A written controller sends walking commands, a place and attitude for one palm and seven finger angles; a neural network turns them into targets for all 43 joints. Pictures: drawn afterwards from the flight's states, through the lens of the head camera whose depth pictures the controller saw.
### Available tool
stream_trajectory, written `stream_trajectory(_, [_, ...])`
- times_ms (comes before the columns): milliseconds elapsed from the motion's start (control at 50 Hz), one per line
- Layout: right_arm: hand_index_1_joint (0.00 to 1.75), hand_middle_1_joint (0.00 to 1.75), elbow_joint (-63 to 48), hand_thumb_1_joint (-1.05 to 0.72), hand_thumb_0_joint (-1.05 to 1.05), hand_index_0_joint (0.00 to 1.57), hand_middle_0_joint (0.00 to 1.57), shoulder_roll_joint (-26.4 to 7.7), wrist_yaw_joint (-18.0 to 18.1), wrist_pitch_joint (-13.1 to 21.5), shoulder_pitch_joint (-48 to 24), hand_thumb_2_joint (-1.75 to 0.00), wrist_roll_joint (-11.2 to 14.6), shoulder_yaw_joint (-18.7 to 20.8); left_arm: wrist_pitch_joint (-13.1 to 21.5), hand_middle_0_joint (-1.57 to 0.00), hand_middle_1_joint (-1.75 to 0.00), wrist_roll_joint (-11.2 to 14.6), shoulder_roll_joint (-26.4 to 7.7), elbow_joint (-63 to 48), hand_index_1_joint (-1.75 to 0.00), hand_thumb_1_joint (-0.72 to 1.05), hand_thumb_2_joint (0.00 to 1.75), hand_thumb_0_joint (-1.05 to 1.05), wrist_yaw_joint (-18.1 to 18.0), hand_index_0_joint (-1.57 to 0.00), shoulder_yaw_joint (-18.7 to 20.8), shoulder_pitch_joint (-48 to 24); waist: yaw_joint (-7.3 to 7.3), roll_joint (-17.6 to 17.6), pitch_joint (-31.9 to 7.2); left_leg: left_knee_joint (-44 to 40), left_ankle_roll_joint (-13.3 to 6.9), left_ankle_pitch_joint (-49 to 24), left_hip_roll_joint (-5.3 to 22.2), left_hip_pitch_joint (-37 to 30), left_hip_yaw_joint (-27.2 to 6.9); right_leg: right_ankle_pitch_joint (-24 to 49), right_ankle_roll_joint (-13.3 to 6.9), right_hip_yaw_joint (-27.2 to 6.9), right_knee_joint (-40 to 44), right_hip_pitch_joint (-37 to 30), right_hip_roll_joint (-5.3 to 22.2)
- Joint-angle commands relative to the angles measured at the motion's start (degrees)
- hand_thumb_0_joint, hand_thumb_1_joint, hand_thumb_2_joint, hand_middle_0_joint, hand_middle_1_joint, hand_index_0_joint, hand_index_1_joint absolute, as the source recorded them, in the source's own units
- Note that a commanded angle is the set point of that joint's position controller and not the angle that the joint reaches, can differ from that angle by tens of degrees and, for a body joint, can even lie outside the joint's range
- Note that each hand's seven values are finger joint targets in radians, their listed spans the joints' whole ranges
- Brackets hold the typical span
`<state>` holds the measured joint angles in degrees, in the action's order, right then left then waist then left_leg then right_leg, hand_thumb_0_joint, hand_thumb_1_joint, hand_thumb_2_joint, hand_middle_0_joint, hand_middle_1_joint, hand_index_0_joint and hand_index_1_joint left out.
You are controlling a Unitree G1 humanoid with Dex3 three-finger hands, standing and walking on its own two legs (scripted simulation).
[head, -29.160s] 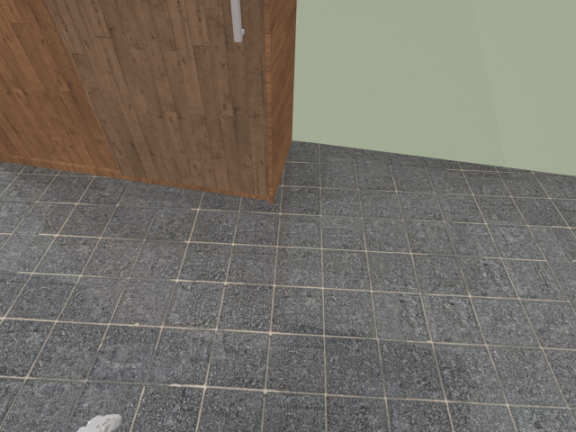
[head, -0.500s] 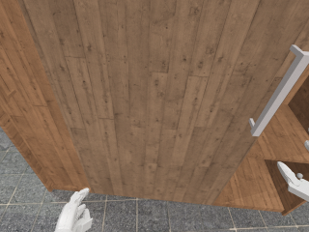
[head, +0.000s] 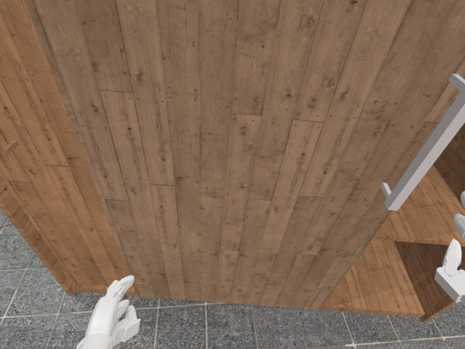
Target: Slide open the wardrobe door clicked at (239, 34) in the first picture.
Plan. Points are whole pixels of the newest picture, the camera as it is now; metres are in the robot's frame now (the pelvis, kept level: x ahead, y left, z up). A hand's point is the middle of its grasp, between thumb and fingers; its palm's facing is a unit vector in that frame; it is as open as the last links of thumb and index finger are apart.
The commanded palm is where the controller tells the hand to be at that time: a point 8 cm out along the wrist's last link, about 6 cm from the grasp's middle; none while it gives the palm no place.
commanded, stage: draw the hand back to the body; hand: right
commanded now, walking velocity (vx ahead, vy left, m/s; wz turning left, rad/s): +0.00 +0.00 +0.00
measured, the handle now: (420, 150) +0.43 -0.37 +0.16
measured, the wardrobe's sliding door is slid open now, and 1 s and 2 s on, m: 0.46 0.46 0.46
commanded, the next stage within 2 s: step back with the hand held close in 0.02 s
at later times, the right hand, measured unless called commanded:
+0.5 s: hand (461, 276) +0.17 -0.29 +0.16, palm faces +0.33 +0.81 -0.48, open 7.4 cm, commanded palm +0.12 -0.33 +0.17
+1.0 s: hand out of the picture +0.05 -0.39 +0.16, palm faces +0.53 +0.78 -0.34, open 7.4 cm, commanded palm -0.02 -0.41 +0.17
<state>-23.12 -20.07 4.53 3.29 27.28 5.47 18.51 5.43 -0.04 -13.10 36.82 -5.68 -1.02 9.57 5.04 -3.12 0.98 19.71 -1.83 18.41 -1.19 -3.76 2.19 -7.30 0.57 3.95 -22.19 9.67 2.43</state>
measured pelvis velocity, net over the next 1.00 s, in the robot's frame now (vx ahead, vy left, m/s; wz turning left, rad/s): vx -0.14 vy -0.10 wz -0.07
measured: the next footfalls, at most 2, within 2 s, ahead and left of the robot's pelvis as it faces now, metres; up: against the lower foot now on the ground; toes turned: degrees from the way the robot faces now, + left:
left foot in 1.14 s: -0.17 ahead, +0.01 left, +0.00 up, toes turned +1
right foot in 1.30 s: -0.07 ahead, -0.22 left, +0.00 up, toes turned +1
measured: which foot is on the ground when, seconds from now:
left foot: down 0.00-0.92, up 0.94-1.00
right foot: down 0.00-1.00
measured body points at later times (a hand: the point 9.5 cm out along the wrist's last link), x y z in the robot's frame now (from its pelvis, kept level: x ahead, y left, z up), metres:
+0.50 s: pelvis -0.03 -0.03 +0.00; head -0.02 -0.04 +0.44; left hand +0.16 +0.21 -0.07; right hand +0.15 -0.33 +0.18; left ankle -0.08 +0.09 -0.74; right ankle +0.06 -0.13 -0.74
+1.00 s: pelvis -0.14 -0.10 -0.01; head -0.14 -0.13 +0.43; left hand +0.06 +0.12 -0.08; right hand +0.02 -0.43 +0.18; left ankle -0.14 +0.06 -0.71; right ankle +0.03 -0.14 -0.74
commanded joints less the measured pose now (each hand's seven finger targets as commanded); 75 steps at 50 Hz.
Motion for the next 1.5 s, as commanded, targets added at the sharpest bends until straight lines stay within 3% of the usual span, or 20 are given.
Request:
stream_trajectory(0, [0.3,0.3,-12.0,-0.9,0.0,0.2,0.2,-11.82,0.98,3.64,-5.8,-0.9,0.39,7.94,2.87,-0.2,-0.3,-0.13,-5.5,-9.78,-0.3,0.9,0.9,0.0,-0.33,-0.2,1.79,-8.29,-0.26,1.68,-4.02,-4.47,2.46,-22.99,1.98,13.45,-1.72,8.8,-3.13,-0.57,-0.05,-12.24,-1.64])
stream_trajectory(140, [0.3,0.3,-15.45,-0.9,0.0,0.2,0.2,-20.05,1.79,5.58,-15.14,-0.9,-0.79,14.64,0.19,-0.2,-0.3,0.05,-6.97,-10.96,-0.3,0.9,0.9,0.0,-0.1,-0.2,1.86,-8.87,-2.69,4.13,0.04,-6.69,5.99,-34.0,5.08,19.81,-4.52,10.03,-4.25,-0.05,-5.89,-8.97,-0.43])
stream_trajectory(220, [0.3,0.3,-11.31,-0.9,0.0,0.2,0.2,-12.88,0.94,6.56,-4.73,-0.9,-1.4,9.22,-3.11,-0.2,-0.3,0.37,-5.98,-12.46,-0.3,0.9,0.9,0.0,0.21,-0.2,2.13,-7.79,-3.3,4.65,-8.72,2.07,8.35,-52.42,6.26,13.69,-1.58,18.71,-4.91,1.14,-8.17,-8.07,-1.33])
stream_trajectory(340, [0.3,0.3,-16.13,-0.9,0.0,0.2,0.2,-14.76,2.06,6.3,2.31,-0.9,-0.92,12.37,-5.34,-0.2,-0.3,0.94,-6.15,-15.39,-0.3,0.9,0.9,0.0,0.5,-0.2,2.54,-6.45,-3.26,2.54,-11.31,3.75,6.25,-39.04,4.04,15.25,-1.52,26.19,-4.36,-0.32,-6.93,-7.32,1.43])
stream_trajectory(620, [0.3,0.3,-18.03,-0.9,0.0,0.2,0.2,-16.01,3.5,10.63,2.18,-0.9,-2.01,15.39,-0.19,-0.2,-0.3,0.52,-8.44,-16.05,-0.3,0.9,0.9,0.0,-0.37,-0.2,3.56,-5.68,-2.63,-11.2,-5.78,12.89,1.46,1.59,-3.65,3.56,0.35,-34.42,-5.29,-14.9,15.43,23.06,7.68])
stream_trajectory(800, [0.3,0.3,-17.37,-0.9,0.0,0.2,0.2,-13.78,4.89,11.35,-2.28,-0.9,-1.63,10.86,1.63,-0.2,-0.3,-0.05,-6.04,-9.46,-0.3,0.9,0.9,0.0,0.24,-0.2,3.86,-1.67,-5.72,12.59,-4.0,-8.4,-6.55,10.74,13.29,41.8,-16.07,-10.12,-0.01,-5.75,-21.53,-5.95,-1.65])
stream_trajectory(860, [0.3,0.3,-14.63,-0.9,0.0,0.2,0.2,-13.51,4.96,10.91,-10.69,-0.9,-2.3,9.23,2.69,-0.2,-0.3,0.13,-7.27,-9.25,-0.3,0.9,0.9,0.0,-0.94,-0.2,2.87,-4.16,-5.69,0.88,1.82,2.89,0.31,5.92,2.75,35.57,-7.68,-14.64,-2.02,-12.76,-0.07,1.98,2.94])
stream_trajectory(900, [0.3,0.3,-16.48,-0.9,0.0,0.2,0.2,-14.27,4.77,12.26,-11.54,-0.9,-3.39,11.79,4.25,-0.2,-0.3,0.37,-8.76,-10.87,-0.3,0.9,0.9,0.0,-1.16,-0.2,3.03,-5.66,-3.72,-15.92,-3.64,26.39,2.69,7.19,-6.35,13.82,-1.97,-46.25,-5.22,-28.21,22.0,21.09,14.19])
stream_trajectory(960, [0.3,0.3,-18.69,-0.9,0.0,0.2,0.2,-15.06,3.95,13.07,-7.47,-0.9,-2.44,12.24,4.64,-0.2,-0.3,-0.37,-6.37,-11.11,-0.3,0.9,0.9,0.0,0.75,-0.2,3.95,-4.6,-2.18,-6.48,-9.12,34.78,0.32,10.5,-6.31,14.51,-1.97,-31.07,-3.56,-20.86,19.23,16.06,12.42])
stream_trajectory(1060, [0.3,0.3,-22.78,-0.9,0.0,0.2,0.2,-14.45,3.84,13.09,0.6,-0.9,-0.22,11.87,4.37,-0.2,-0.3,-0.73,-4.83,-11.52,-0.3,0.9,0.9,0.0,3.07,-0.2,3.87,-3.58,-2.68,-12.19,-12.63,10.26,-1.28,11.64,-4.68,12.11,2.86,-18.78,3.36,-7.92,15.8,7.33,9.05])
stream_trajectory(1100, [0.3,0.3,-21.55,-0.9,0.0,0.2,0.2,-16.73,4.16,14.03,-1.07,-0.9,-0.55,12.8,2.91,-0.2,-0.3,-0.37,-4.59,-9.59,-0.3,0.9,0.9,0.0,2.92,-0.2,4.1,-1.34,-3.8,2.61,-11.19,-7.69,-5.34,7.32,6.97,24.41,-7.8,-10.99,5.3,0.2,-10.49,-2.26,2.24])
stream_trajectory(1120, [0.3,0.3,-20.81,-0.9,0.0,0.2,0.2,-17.72,4.68,14.26,-1.81,-0.9,-0.68,13.62,2.64,-0.2,-0.3,-0.64,-4.02,-8.17,-0.3,0.9,0.9,0.0,2.92,-0.2,4.29,-0.77,-4.06,14.24,-9.72,-14.87,-10.75,7.05,21.11,37.69,-24.97,-12.26,4.69,-5.99,-32.29,-4.65,-0.46])
stream_trajectory(1180, [0.3,0.3,-11.87,-0.9,0.0,0.2,0.2,-12.09,3.52,11.32,-7.57,-0.9,-1.66,8.57,2.21,-0.2,-0.3,0.29,-4.41,-8.9,-0.3,0.9,0.9,0.0,2.27,-0.2,3.26,-3.73,-5.56,17.21,1.51,-6.56,-8.04,1.77,17.25,36.73,-13.63,-18.71,0.78,-9.49,-38.42,8.55,0.76])
stream_trajectory(1240, [0.3,0.3,-11.44,-0.9,0.0,0.2,0.2,-13.69,3.51,10.14,-15.01,-0.9,-2.04,9.17,2.73,-0.2,-0.3,0.55,-6.65,-7.61,-0.3,0.9,0.9,0.0,0.03,-0.2,2.76,-4.26,-6.77,-6.31,4.07,9.33,-1.4,9.09,5.89,35.07,-5.31,-14.51,-0.5,-7.24,-2.95,2.39,-0.21])
stream_trajectory(1260, [0.3,0.3,-15.91,-0.9,0.0,0.2,0.2,-13.65,3.84,11.16,-15.76,-0.9,-1.92,9.09,4.49,-0.2,-0.3,0.44,-8.34,-8.81,-0.3,0.9,0.9,0.0,0.04,-0.2,3.09,-3.27,-6.01,-21.61,1.1,21.68,1.4,13.49,-0.48,33.38,-1.82,-26.9,-3.14,-23.91,11.42,4.67,9.29])
stream_trajectory(1280, [0.3,0.3,-20.41,-0.9,0.0,0.2,0.2,-15.47,4.31,12.2,-18.06,-0.9,-2.58,10.09,5.87,-0.2,-0.3,0.12,-6.63,-9.86,-0.3,0.9,0.9,0.0,0.34,-0.2,2.88,-2.94,-4.97,-22.35,-1.29,33.04,1.63,13.07,-4.45,26.56,-3.36,-39.63,-5.96,-32.84,19.08,11.76,13.51])
stream_trajectory(1360, [0.3,0.3,-26.09,-0.9,0.0,0.2,0.2,-13.2,2.74,9.83,0.09,-0.9,-1.83,10.69,6.1,-0.2,-0.3,0.16,-5.92,-10.59,-0.3,0.9,0.9,0.0,4.19,-0.2,4.72,-3.55,-3.42,-11.79,-8.53,41.62,0.87,7.78,-7.98,17.87,0.69,-39.71,7.22,-20.45,23.82,12.85,8.66])
stream_trajectory(1440, [0.3,0.3,-26.69,-0.9,0.0,0.2,0.2,-16.52,4.52,8.32,6.84,-0.9,-2.07,13.19,4.19,-0.2,-0.3,-1.17,-4.4,-10.82,-0.3,0.9,0.9,0.0,3.78,-0.2,4.86,-3.4,-1.8,-12.99,-9.91,13.59,-3.2,17.01,-9.01,-4.19,8.13,-26.79,9.82,-5.15,15.86,19.86,3.56])
stream_trajectory(1460, [0.3,0.3,-24.31,-0.9,0.0,0.2,0.2,-17.17,4.65,7.68,7.06,-0.9,-2.5,13.66,3.75,-0.2,-0.3,-0.2,-3.92,-9.9,-0.3,0.9,0.9,0.0,3.65,-0.2,4.91,-1.88,-0.74,0.21,-9.65,0.39,-7.53,16.41,-2.11,-4.03,1.97,-21.47,9.94,3.76,-9.14,21.01,-3.18])
stream_trajectory(1480, [0.3,0.3,-23.87,-0.9,0.0,0.2,0.2,-15.25,4.12,7.45,3.66,-0.9,-2.54,12.33,3.2,-0.2,-0.3,1.99,-4.05,-8.68,-0.3,0.9,0.9,0.0,3.63,-0.2,5.92,0.08,-2.17,26.37,-5.68,-4.58,-12.82,1.42,14.12,18.76,-11.71,-21.66,5.3,0.39,-51.97,15.21,-5.49])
